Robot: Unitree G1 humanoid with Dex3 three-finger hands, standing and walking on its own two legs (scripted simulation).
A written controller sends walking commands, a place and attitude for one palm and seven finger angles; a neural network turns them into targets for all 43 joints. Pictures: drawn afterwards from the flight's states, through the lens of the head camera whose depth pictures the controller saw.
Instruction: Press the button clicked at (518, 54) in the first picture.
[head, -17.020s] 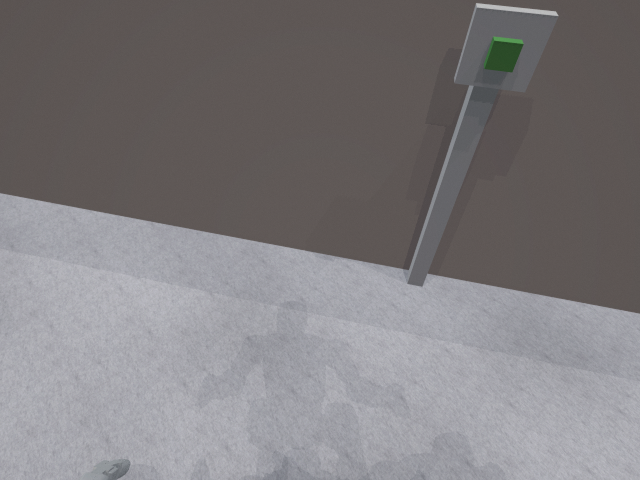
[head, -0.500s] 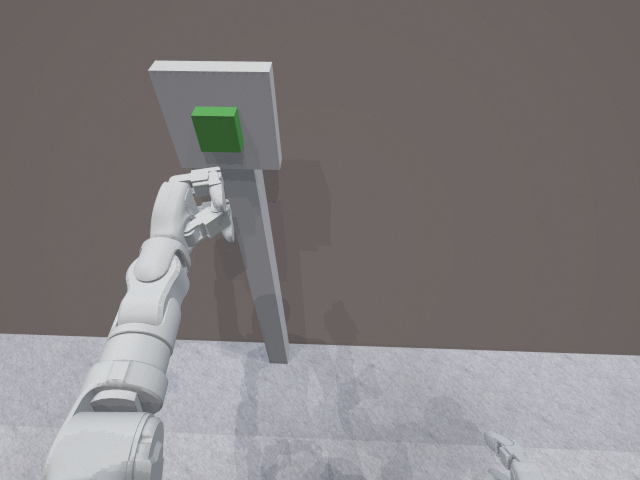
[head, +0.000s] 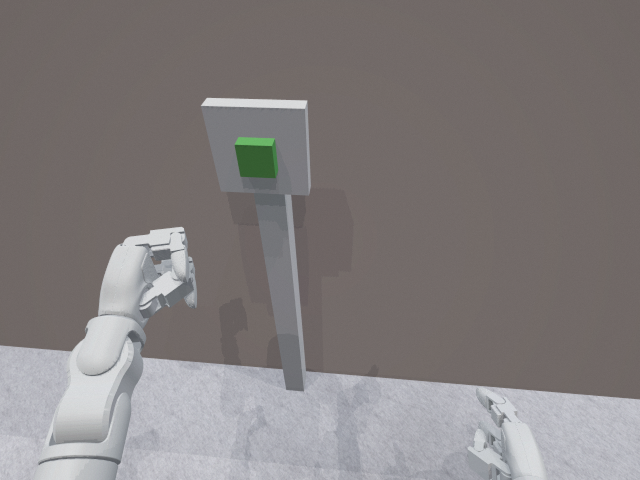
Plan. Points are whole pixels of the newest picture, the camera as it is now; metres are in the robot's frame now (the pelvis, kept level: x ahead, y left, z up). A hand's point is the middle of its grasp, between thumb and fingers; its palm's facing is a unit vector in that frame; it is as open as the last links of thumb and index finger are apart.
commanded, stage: draw the hand back to the body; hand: left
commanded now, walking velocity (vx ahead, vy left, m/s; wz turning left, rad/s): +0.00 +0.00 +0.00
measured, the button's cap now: (257, 156) +0.56 +0.16 +0.15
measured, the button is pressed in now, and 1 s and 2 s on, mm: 0 0 0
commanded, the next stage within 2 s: step back with the hand held close in 0.90 s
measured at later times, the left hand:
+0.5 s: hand (107, 329) +0.21 +0.23 +0.16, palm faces +0.36 -0.88 -0.31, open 3.1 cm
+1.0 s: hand (89, 337) +0.20 +0.24 +0.17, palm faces +0.42 -0.83 -0.36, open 3.1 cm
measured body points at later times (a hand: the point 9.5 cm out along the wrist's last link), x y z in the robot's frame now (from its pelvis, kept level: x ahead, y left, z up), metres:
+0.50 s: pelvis +0.01 +0.01 +0.01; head -0.02 -0.01 +0.46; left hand +0.19 +0.28 +0.18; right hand +0.19 -0.21 -0.08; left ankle +0.04 +0.12 -0.73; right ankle -0.02 -0.11 -0.73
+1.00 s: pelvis +0.02 +0.00 +0.01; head -0.01 -0.02 +0.46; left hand +0.17 +0.28 +0.19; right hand +0.22 -0.21 -0.06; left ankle +0.04 +0.12 -0.73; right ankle -0.01 -0.11 -0.73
